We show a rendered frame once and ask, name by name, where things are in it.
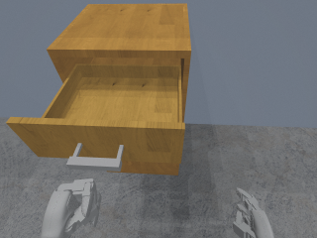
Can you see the right robot hand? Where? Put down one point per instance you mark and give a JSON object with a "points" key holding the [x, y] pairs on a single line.
{"points": [[256, 223]]}

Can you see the cabinet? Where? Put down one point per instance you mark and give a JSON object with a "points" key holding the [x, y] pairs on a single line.
{"points": [[144, 34]]}

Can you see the left robot hand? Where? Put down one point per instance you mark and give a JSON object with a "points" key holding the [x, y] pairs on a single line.
{"points": [[80, 198]]}

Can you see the drawer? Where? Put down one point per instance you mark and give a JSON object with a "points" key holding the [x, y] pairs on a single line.
{"points": [[103, 106]]}

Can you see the handle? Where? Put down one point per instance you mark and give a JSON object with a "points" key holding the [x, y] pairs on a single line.
{"points": [[95, 164]]}

